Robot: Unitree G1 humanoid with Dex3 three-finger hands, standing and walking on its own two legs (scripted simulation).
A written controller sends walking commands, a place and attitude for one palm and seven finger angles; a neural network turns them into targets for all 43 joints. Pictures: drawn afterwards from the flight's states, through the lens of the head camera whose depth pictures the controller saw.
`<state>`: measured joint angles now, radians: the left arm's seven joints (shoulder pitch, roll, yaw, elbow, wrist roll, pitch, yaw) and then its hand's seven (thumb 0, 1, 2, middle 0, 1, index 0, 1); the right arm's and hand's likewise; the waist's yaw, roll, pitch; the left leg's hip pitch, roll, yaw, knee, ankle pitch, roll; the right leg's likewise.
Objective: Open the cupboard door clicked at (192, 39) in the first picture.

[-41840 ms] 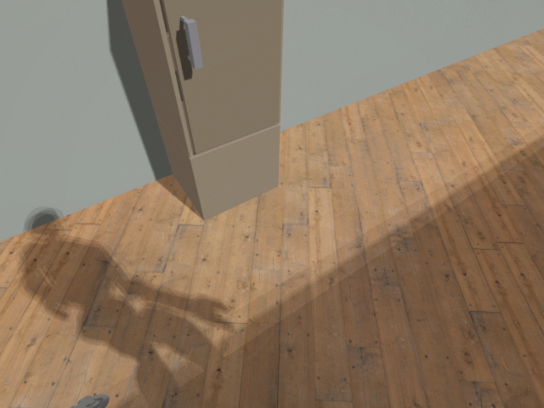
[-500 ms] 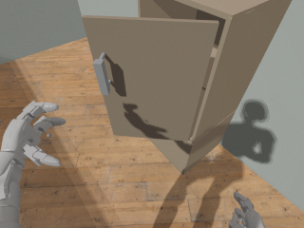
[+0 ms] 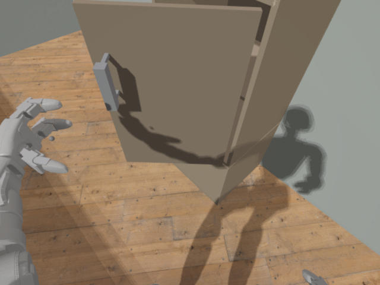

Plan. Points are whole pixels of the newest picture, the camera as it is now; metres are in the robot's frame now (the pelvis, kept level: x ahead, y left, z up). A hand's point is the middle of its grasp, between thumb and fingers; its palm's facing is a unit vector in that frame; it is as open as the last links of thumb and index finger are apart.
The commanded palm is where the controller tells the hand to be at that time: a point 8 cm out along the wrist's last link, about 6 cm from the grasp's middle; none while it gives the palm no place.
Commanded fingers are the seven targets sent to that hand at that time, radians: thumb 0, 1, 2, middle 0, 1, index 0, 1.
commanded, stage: move the hooked fingers beside the handle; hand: left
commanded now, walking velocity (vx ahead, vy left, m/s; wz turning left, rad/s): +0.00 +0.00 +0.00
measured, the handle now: (109, 82) +0.57 +0.22 +0.10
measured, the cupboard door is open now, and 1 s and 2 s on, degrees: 45 45 45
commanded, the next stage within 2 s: slide the fingers in behind the handle in 1.80 s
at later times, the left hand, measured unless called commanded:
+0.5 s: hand (64, 115) +0.43 +0.28 +0.11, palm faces +0.00 -1.00 +0.00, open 14.0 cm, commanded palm +0.42 +0.33 +0.11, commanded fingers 0.00 -0.50 0.30 -0.30 -1.20 -0.30 -1.20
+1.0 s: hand (78, 90) +0.51 +0.28 +0.12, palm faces +0.00 -1.00 +0.00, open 14.0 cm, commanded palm +0.49 +0.33 +0.10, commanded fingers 0.00 -0.50 0.30 -0.30 -1.20 -0.30 -1.20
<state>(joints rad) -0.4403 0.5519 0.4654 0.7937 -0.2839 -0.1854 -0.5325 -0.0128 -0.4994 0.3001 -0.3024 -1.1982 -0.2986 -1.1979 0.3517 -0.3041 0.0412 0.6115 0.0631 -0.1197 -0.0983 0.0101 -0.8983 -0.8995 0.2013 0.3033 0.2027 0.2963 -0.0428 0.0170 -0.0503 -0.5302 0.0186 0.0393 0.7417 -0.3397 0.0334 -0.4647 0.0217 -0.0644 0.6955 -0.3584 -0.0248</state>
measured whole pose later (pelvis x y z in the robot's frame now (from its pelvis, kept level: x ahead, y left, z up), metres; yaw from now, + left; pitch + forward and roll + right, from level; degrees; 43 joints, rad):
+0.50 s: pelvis +0.00 +0.01 -0.01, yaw +0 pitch +11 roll -2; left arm -0.72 0.61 0.43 1.07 -0.20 -0.25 -0.49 -0.01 -0.50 0.30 -0.30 -1.20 -0.30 -1.20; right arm 0.37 -0.29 0.05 0.62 0.04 -0.04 -0.08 0.01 -0.90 -0.90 0.20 0.30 0.20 0.30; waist -0.09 0.01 -0.06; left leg -0.63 0.01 0.04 0.79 -0.36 0.05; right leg -0.56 0.02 -0.07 0.72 -0.36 -0.01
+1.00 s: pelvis +0.01 +0.01 -0.01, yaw -2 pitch +17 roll -3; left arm -0.94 0.78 0.50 1.27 -0.12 -0.27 -0.48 -0.01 -0.50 0.30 -0.30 -1.20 -0.30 -1.20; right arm 0.44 -0.31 0.05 0.63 0.03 0.05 -0.07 0.00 -0.90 -0.90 0.20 0.30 0.20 0.30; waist -0.17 0.01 -0.07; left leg -0.76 0.04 0.05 0.85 -0.39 0.05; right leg -0.68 0.04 -0.05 0.76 -0.37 -0.01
